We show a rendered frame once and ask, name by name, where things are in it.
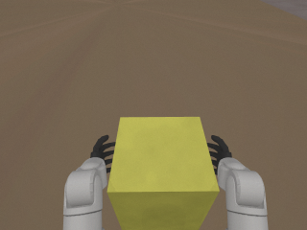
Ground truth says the left robot forearm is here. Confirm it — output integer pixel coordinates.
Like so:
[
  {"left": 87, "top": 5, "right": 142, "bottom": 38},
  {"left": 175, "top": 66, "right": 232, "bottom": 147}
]
[{"left": 62, "top": 157, "right": 107, "bottom": 230}]

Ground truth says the carton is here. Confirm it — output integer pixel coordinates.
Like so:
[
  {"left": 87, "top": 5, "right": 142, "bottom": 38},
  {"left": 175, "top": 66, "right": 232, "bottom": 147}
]
[{"left": 106, "top": 117, "right": 220, "bottom": 230}]

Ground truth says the right robot forearm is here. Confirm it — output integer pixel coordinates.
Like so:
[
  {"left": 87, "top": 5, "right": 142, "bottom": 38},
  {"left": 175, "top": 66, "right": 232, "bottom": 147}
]
[{"left": 217, "top": 157, "right": 269, "bottom": 230}]

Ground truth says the robot right hand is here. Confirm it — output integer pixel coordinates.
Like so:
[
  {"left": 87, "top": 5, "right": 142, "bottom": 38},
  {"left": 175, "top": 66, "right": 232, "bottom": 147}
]
[{"left": 206, "top": 135, "right": 232, "bottom": 175}]

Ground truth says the robot left hand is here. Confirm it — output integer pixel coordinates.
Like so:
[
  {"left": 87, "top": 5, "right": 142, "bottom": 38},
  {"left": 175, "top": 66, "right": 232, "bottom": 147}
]
[{"left": 90, "top": 135, "right": 116, "bottom": 173}]

